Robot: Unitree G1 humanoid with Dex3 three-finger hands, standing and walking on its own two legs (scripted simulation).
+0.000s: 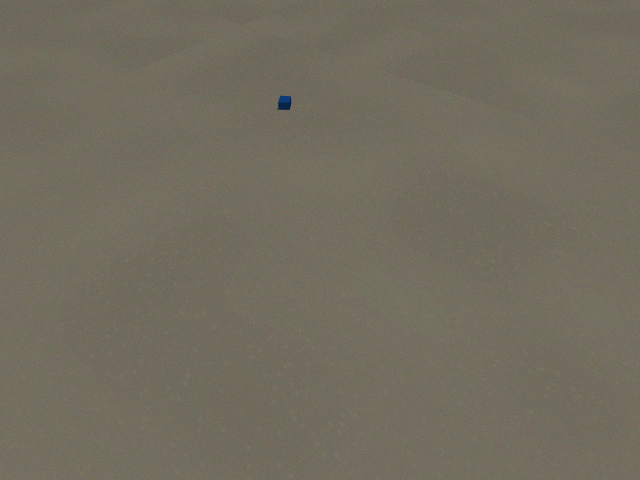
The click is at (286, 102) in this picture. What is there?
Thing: small box
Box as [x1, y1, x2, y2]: [278, 96, 290, 109]
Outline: 280,96 278,101 279,108 289,109 290,96
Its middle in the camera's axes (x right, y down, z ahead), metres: -0.22 -0.82 +2.39
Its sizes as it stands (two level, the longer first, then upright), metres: 0.078 0.068 0.049
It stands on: the floor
